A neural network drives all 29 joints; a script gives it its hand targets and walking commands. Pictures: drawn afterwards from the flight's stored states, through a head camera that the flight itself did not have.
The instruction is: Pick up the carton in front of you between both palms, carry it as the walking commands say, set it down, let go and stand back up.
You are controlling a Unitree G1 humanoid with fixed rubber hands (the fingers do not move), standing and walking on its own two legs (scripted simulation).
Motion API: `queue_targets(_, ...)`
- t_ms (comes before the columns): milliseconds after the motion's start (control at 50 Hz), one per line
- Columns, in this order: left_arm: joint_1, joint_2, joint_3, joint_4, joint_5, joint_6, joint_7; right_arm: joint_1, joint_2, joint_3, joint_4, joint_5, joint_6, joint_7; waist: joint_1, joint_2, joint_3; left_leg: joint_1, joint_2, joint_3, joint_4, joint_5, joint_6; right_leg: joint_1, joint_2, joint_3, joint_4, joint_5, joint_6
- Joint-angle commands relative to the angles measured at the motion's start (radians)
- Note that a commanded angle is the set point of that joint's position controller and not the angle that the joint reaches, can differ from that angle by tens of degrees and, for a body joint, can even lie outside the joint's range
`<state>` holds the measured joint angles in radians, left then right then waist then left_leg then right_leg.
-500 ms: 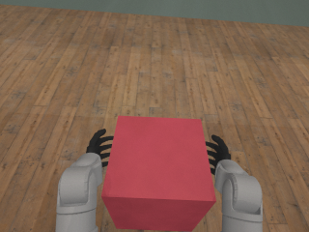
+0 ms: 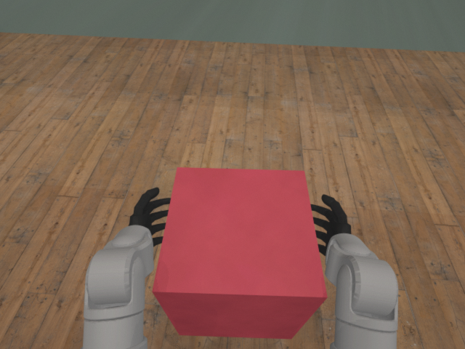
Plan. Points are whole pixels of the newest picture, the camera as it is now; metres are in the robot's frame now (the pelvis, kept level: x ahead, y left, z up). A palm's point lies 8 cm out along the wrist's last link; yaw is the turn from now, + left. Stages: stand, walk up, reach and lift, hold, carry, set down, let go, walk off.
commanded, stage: carry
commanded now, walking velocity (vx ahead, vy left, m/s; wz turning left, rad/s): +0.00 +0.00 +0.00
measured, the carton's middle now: (237, 258) +0.27 +0.00 +0.00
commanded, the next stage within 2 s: none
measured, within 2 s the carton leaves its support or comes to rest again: neither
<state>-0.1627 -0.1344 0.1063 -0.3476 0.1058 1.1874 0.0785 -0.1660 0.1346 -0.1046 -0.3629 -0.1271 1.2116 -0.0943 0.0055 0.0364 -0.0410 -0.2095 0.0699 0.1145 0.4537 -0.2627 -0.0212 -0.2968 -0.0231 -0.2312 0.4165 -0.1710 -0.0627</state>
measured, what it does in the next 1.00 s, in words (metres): stands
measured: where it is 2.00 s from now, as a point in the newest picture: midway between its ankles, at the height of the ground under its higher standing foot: outside the picture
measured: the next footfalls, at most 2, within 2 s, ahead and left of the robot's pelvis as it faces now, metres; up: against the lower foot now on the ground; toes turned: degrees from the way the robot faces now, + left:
none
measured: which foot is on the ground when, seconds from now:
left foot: down 0.00-1.00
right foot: down 0.00-1.00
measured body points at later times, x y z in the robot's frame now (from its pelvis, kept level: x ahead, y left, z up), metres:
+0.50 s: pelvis +0.06 +0.02 -0.01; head +0.04 +0.02 +0.44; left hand +0.33 +0.17 +0.07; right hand +0.34 -0.13 +0.07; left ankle -0.03 +0.12 -0.74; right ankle +0.03 -0.09 -0.74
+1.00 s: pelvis +0.02 +0.02 +0.00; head -0.01 +0.02 +0.44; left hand +0.30 +0.17 +0.03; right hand +0.30 -0.13 +0.03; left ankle -0.04 +0.12 -0.74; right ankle +0.03 -0.09 -0.74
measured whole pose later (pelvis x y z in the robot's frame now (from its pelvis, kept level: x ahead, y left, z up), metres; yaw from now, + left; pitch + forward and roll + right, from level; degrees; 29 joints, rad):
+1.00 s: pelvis +0.02 +0.02 +0.00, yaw +1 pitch +2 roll +0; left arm -0.14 -0.13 0.12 0.06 0.22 0.85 0.02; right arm -0.14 0.13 -0.12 0.06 -0.23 0.86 -0.03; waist 0.00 0.01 -0.12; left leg -0.18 0.05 0.16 0.50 -0.34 0.01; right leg -0.30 -0.06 -0.19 0.51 -0.24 -0.02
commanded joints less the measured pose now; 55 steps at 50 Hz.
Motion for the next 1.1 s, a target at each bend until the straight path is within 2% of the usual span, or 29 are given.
queue_targets(0, -0.421, -0.918, -0.707, -0.049, -0.399, 0.015, -0.257, -0.456, 0.904, 0.723, -0.062, 0.42, 0.0, 0.262, -0.001, -0.025, -0.352, 0.073, 0.117, -0.056, -0.01, 0.341, 0.001, 0.224, -0.166, 0.122, 0.022, 0.39, 0.037)
queue_targets(80, -0.375, -0.887, -0.694, 0.031, -0.374, 0.033, -0.255, -0.388, 0.874, 0.695, 0.041, 0.399, 0.014, 0.273, -0.003, -0.012, -0.341, 0.072, 0.102, -0.051, 0.042, 0.561, 0.0, 0.201, -0.16, 0.123, 0.119, 0.583, 0.033)
queue_targets(160, -0.44, -0.914, -0.705, 0.028, -0.388, 0.028, -0.257, -0.449, 0.901, 0.699, 0.043, 0.415, 0.005, 0.278, -0.003, -0.008, -0.323, 0.082, 0.096, -0.043, 0.053, 0.639, -0.004, 0.167, -0.145, 0.112, 0.142, 0.571, 0.044)
queue_targets(280, -0.463, -0.926, -0.713, -0.012, -0.404, 0.022, -0.252, -0.474, 0.913, 0.706, -0.003, 0.426, -0.002, 0.268, -0.005, -0.019, -0.349, 0.122, 0.091, -0.035, 0.065, 0.653, 0.0, 0.175, -0.135, 0.115, 0.147, 0.55, 0.049)
queue_targets(420, -0.4, -0.933, -0.715, 0.014, -0.384, 0.012, -0.257, -0.413, 0.919, 0.713, 0.015, 0.406, -0.012, 0.271, -0.005, -0.027, -0.351, 0.127, 0.09, -0.03, 0.061, 0.616, 0.003, 0.178, -0.139, 0.123, 0.145, 0.539, 0.045)
queue_targets(560, -0.386, -0.941, -0.727, 0.067, -0.352, -0.057, -0.269, -0.403, 0.925, 0.727, 0.069, 0.378, -0.079, 0.286, -0.005, -0.02, -0.316, 0.111, 0.099, -0.033, 0.05, 0.543, 0.016, 0.14, -0.143, 0.133, 0.144, 0.413, 0.04)
queue_targets(700, -0.389, -0.894, -0.703, 0.103, -0.306, -0.158, -0.266, -0.408, 0.883, 0.703, 0.106, 0.33, -0.182, 0.283, -0.006, -0.033, -0.281, 0.067, 0.094, -0.04, 0.015, 0.355, 0.028, 0.141, -0.148, 0.147, 0.098, 0.335, 0.039)
queue_targets(900, -0.376, -0.81, -0.554, 0.29, -0.169, -0.329, -0.258, -0.392, 0.803, 0.554, 0.292, 0.194, -0.355, 0.276, -0.006, -0.031, -0.233, 0.015, 0.095, -0.052, -0.034, 0.183, 0.035, 0.112, -0.149, 0.161, 0.044, 0.193, 0.039)
queue_targets(1080, -0.49, -0.874, -0.424, 0.501, -0.078, -0.526, -0.277, -0.51, 0.863, 0.43, 0.501, 0.107, -0.55, 0.294, -0.004, -0.035, -0.256, -0.003, 0.09, -0.058, -0.054, 0.097, 0.044, 0.115, -0.148, 0.169, 0.021, 0.132, 0.035)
